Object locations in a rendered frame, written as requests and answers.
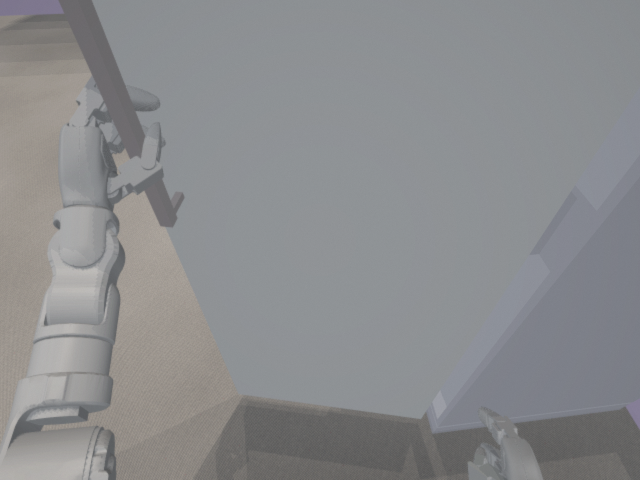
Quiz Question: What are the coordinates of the right robot hand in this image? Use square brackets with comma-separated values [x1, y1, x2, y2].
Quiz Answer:
[468, 407, 543, 480]

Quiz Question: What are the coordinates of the robot left upper arm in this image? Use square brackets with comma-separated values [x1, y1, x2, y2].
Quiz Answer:
[0, 426, 116, 480]

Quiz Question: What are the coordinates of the left robot hand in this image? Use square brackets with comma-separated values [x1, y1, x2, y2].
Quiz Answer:
[58, 76, 166, 212]

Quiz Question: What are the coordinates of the handle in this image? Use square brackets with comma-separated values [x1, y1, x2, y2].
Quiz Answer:
[58, 0, 185, 228]

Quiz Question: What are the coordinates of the fridge door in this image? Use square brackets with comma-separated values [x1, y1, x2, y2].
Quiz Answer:
[92, 0, 640, 419]

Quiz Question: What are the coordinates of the robot left forearm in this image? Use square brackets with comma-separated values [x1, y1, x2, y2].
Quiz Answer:
[0, 205, 125, 467]

